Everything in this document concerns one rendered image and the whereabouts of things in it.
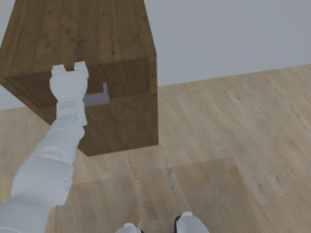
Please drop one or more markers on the robot left forearm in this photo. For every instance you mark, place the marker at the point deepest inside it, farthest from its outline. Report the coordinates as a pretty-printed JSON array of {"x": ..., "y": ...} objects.
[{"x": 64, "y": 136}]

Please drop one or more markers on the handle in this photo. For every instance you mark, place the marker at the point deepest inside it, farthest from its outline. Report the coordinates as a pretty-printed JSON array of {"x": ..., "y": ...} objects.
[{"x": 97, "y": 98}]

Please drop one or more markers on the cabinet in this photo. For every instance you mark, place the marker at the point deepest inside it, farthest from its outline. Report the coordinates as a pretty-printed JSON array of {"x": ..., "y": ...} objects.
[{"x": 44, "y": 33}]

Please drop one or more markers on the robot right thigh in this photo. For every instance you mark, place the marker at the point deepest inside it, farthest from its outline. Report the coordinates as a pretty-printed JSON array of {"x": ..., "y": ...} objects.
[{"x": 190, "y": 224}]

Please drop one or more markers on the robot left hand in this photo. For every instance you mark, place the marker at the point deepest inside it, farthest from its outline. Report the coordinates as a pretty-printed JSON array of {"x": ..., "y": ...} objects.
[{"x": 65, "y": 84}]

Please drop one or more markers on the left robot upper arm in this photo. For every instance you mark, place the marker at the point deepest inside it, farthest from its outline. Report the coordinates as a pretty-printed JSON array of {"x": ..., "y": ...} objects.
[{"x": 43, "y": 184}]

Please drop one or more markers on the robot left shin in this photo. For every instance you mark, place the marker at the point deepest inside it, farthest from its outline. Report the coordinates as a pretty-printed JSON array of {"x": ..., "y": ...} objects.
[{"x": 129, "y": 224}]

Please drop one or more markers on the drawer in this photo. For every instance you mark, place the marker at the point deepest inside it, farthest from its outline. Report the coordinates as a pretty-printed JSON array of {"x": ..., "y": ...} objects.
[{"x": 123, "y": 78}]

